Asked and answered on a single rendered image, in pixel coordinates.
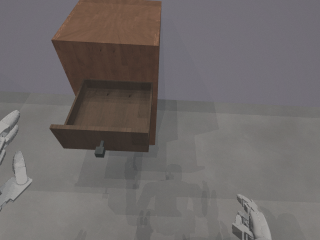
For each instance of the robot left hand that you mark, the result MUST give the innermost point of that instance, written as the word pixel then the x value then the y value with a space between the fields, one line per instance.
pixel 15 186

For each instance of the robot right hand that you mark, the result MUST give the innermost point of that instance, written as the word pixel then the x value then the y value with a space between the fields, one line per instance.
pixel 253 227

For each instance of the drawer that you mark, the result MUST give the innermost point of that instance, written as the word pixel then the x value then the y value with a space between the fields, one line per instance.
pixel 117 112

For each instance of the cabinet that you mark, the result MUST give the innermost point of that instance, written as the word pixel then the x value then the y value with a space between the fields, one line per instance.
pixel 112 40

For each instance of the handle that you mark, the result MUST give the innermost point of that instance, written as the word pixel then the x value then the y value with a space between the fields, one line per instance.
pixel 100 150

